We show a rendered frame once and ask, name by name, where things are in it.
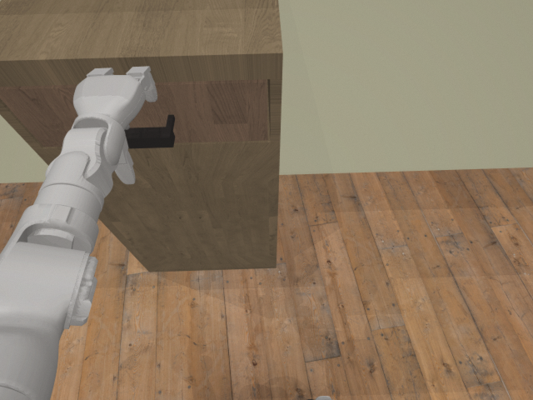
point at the drawer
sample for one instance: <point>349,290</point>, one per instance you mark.
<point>204,111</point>

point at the handle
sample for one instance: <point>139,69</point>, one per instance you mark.
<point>152,137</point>

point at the robot left hand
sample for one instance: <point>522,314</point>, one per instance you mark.
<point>120,97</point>

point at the left robot forearm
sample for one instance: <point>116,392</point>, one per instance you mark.
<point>69,202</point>

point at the cabinet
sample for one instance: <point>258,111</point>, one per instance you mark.
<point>194,206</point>

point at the robot left upper arm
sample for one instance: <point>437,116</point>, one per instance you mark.
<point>43,290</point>

